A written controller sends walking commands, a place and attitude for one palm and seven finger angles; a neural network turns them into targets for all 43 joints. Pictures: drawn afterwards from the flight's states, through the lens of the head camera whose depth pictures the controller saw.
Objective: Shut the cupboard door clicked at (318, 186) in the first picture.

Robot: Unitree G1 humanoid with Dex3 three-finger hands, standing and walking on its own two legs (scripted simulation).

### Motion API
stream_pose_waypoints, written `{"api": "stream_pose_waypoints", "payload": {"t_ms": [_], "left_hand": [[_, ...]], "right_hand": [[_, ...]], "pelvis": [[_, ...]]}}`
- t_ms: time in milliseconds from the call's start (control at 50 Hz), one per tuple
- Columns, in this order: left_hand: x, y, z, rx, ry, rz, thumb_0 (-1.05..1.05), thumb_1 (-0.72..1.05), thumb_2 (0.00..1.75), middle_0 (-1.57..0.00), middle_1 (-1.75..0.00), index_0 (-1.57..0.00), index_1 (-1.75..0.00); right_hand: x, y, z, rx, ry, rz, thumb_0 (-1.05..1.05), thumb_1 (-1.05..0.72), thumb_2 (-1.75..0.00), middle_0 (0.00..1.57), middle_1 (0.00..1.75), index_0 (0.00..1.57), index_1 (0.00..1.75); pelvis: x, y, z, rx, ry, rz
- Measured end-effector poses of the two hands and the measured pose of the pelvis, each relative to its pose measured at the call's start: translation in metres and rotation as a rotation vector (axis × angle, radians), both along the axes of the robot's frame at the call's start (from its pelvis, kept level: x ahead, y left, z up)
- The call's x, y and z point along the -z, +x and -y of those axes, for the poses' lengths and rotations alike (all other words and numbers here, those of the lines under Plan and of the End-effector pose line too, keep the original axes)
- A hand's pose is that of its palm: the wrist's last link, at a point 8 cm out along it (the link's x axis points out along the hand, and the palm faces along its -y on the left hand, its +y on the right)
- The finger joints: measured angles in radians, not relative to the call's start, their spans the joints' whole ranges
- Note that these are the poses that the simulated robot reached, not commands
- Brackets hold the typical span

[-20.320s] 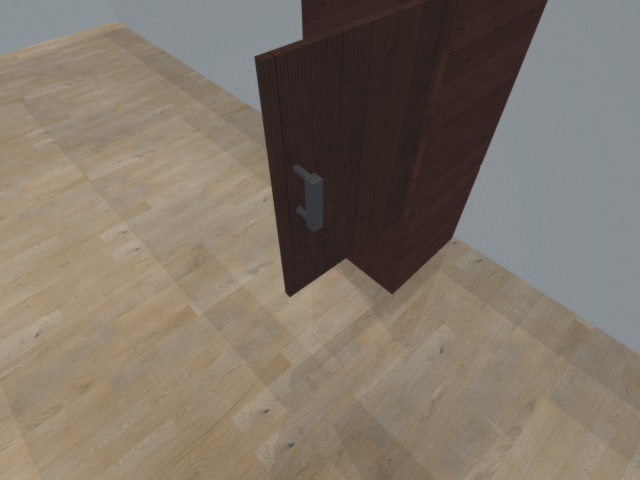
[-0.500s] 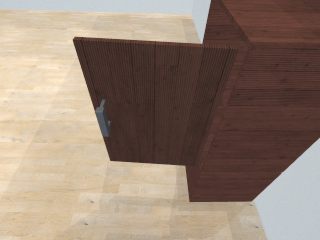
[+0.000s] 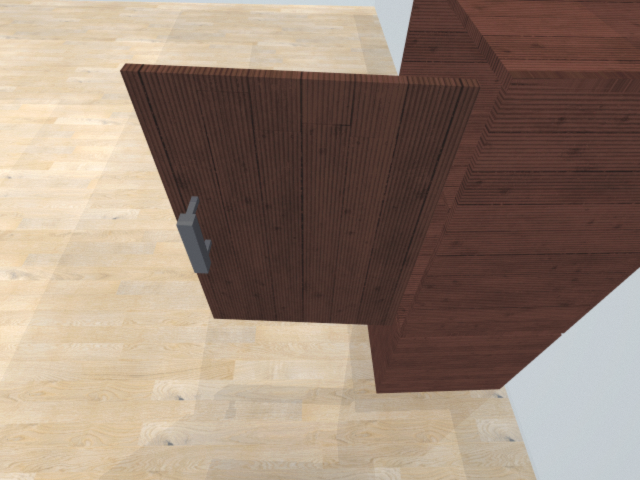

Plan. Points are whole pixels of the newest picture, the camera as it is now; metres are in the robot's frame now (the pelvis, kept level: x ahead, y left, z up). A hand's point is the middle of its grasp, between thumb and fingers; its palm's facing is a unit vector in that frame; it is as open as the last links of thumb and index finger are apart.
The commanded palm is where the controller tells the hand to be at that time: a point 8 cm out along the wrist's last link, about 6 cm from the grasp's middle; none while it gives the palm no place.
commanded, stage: come to a stop and stand still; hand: left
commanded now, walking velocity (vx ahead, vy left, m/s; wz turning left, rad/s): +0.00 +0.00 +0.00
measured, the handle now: (198, 235) +0.46 +0.22 -0.01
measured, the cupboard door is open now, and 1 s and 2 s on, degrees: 86 86 86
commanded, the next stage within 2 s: look again from close up in 0.50 s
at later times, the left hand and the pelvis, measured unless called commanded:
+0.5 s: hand out of the picture +0.06 +0.19 -0.15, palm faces -0.01 -0.95 -0.31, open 7.4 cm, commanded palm none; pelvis -0.02 -0.03 +0.01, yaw +1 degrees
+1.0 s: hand out of the picture +0.05 +0.20 -0.16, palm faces -0.02 -0.96 -0.29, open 7.4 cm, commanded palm none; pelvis -0.01 -0.02 +0.01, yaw +1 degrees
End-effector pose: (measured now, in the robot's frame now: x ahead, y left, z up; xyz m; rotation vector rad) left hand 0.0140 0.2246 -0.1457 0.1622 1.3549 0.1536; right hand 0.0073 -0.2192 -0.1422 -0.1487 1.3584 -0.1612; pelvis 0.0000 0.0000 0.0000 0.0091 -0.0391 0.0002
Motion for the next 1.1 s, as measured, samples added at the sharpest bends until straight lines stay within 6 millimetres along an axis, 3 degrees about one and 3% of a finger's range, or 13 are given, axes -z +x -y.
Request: {"api": "stream_pose_waypoints", "payload": {"t_ms": [140,320,500,780,1100], "left_hand": [[-0.012,0.022,-0.01,0.03,0.07,0.124,0.01,0.91,0.9,-0.2,-0.3,-0.2,-0.3],[-0.028,0.033,-0.007,0.064,0.098,0.193,0.0,0.91,0.9,-0.2,-0.3,-0.2,-0.3],[-0.032,0.034,-0.009,0.075,0.105,0.188,0.0,0.9,0.9,-0.2,-0.3,-0.2,-0.3],[-0.027,0.027,-0.02,0.07,0.105,0.12,0.0,0.9,0.9,-0.2,-0.3,-0.2,-0.3],[-0.022,0.031,-0.031,0.064,0.083,0.11,0.0,0.9,0.9,-0.2,-0.3,-0.2,-0.3]], "right_hand": [[0.0,0.018,0.033,-0.018,-0.026,0.108,0.01,-0.91,-0.89,0.2,0.3,0.2,0.3],[-0.014,0.05,0.069,-0.063,-0.06,0.211,0.01,-0.91,-0.89,0.2,0.3,0.2,0.3],[-0.024,0.051,0.091,-0.097,-0.095,0.181,0.01,-0.9,-0.89,0.2,0.3,0.2,0.3],[-0.022,0.03,0.086,-0.091,-0.096,0.074,0.01,-0.9,-0.89,0.2,0.3,0.2,0.3],[-0.026,0.046,0.064,-0.095,-0.097,0.094,0.01,-0.9,-0.89,0.2,0.3,0.2,0.3]], "pelvis": [[0.005,-0.009,0.013,-0.013,0.016,-0.005],[0.0,-0.016,0.027,-0.017,0.0,-0.008],[-0.005,-0.021,0.034,-0.023,-0.003,-0.008],[-0.008,-0.017,0.03,-0.024,-0.006,-0.01],[-0.009,-0.011,0.013,-0.022,-0.011,-0.007]]}}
